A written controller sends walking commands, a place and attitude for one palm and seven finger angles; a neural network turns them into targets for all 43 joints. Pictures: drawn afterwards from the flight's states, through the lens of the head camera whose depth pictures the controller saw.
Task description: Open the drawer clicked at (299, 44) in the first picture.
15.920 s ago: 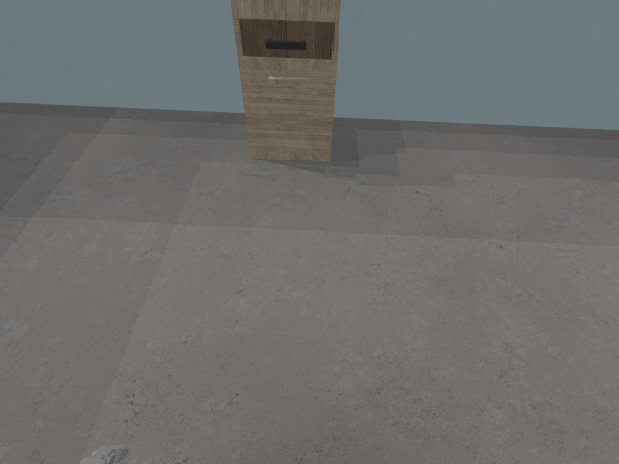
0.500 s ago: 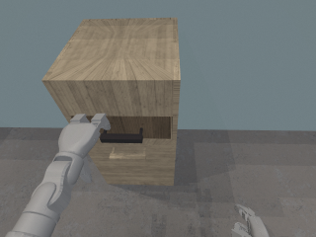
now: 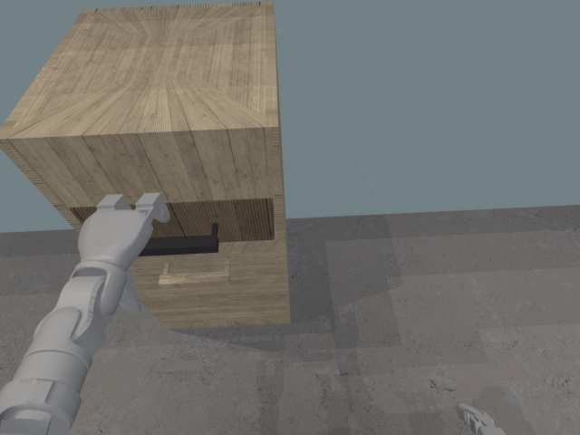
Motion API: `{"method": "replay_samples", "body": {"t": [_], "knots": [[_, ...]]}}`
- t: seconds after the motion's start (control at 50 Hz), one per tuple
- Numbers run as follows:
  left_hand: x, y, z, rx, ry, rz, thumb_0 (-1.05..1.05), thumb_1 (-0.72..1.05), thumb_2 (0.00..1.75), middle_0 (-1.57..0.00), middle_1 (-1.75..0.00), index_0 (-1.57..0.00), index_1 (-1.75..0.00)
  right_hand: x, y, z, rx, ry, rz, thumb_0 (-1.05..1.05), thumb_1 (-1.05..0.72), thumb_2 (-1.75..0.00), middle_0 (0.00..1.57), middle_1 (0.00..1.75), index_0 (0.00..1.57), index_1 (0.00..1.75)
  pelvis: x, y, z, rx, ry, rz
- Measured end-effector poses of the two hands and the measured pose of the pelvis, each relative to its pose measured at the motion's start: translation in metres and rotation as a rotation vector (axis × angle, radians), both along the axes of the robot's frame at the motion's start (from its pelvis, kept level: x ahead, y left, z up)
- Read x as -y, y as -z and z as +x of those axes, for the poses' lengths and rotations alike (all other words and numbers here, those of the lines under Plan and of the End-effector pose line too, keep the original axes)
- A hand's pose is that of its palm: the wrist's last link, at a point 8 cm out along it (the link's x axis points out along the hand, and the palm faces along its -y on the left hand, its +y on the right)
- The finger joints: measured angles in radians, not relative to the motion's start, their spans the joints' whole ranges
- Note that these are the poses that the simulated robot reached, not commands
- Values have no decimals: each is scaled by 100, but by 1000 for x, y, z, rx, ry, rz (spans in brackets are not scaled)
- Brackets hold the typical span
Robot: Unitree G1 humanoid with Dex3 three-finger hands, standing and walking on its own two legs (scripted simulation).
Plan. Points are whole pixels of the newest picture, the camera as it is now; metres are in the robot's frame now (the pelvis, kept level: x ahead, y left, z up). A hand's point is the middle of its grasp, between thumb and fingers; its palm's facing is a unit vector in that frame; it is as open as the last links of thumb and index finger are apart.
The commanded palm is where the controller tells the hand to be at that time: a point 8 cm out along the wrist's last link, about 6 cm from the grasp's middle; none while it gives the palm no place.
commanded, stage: move the hooked fingers above the handle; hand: left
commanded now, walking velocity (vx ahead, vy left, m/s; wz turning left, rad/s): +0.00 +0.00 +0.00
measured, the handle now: (178, 237) +0.48 +0.27 -0.13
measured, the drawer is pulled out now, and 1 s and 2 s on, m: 0.00 0.00 0.00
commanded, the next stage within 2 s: lower the fingers behind the handle in 1.62 s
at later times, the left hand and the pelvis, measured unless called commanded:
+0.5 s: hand (152, 243) +0.41 +0.27 -0.03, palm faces -0.05 -0.01 -1.00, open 13.8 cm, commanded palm +0.39 +0.28 +0.01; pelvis +0.00 +0.00 -0.03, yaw -1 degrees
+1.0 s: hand (157, 242) +0.43 +0.28 -0.08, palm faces -0.04 -0.02 -1.00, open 13.6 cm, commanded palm +0.42 +0.28 -0.02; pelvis -0.02 +0.03 -0.05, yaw -2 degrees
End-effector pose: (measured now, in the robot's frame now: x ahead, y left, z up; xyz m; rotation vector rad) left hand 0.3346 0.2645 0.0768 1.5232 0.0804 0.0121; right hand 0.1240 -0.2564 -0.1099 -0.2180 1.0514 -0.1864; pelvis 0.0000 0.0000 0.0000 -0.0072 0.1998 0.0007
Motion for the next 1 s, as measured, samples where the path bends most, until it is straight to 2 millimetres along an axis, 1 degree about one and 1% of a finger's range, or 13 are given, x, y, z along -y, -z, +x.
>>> {"method": "replay_samples", "body": {"t": [0.08,0.18,0.26,0.4,0.48,0.58,0.66,0.76,0.82,0.9,1.0], "knots": [[-2,7,9,25,-37,14,0,-48,30,-32,-120,-32,-120,11,8,-13,-33,29,-1,1,-91,-89,20,30,20,30,4,4,0,-30,11,5],[-8,27,15,-33,-104,45,0,-48,30,-31,-120,-32,-120,17,16,-26,-73,47,3,1,-91,-89,20,30,20,30,8,9,0,-62,14,8],[-9,40,22,-66,-102,36,0,-48,30,-32,-120,-32,-120,20,19,-34,-102,60,-11,1,-91,-89,20,30,20,30,10,12,-1,-85,12,6],[-2,44,44,-6,-41,34,0,-48,30,-32,-120,-32,-120,22,28,-47,-135,72,-32,1,-91,-89,20,30,20,30,8,22,-2,-131,6,-3],[-4,52,53,-2,-66,39,0,-48,30,-32,-120,-32,-120,18,36,-55,-158,77,-18,0,-91,-89,20,30,20,30,4,27,-3,-153,14,-4],[-14,71,56,-63,-113,45,0,-48,30,-31,-120,-32,-120,11,40,-67,-194,84,-11,0,-91,-89,20,30,20,30,0,32,-5,-175,22,-5],[-20,83,61,-82,-93,43,0,-48,30,-32,-120,-32,-120,7,42,-78,-229,84,-30,0,-91,-89,20,30,20,30,-4,36,-8,-196,14,-15],[-18,89,74,-36,-33,26,0,-48,30,-32,-120,-32,-120,4,48,-91,-273,87,-56,0,-91,-89,20,30,20,30,-11,45,-9,-228,2,-32],[-17,94,82,-11,-31,18,0,-48,30,-32,-121,-32,-120,2,53,-98,-294,90,-60,0,-91,-89,20,30,20,30,-16,51,-10,-244,2,-39],[-16,97,82,31,-37,19,0,-48,30,-34,-124,-34,-122,-5,59,-104,-317,81,-46,0,-91,-89,20,30,20,30,-21,55,-13,-252,5,-44],[-18,98,81,4,-78,34,0,-48,30,-33,-123,-34,-123,-16,59,-106,-311,86,-20,0,-91,-89,20,30,20,30,-25,54,-17,-239,11,-46]]}}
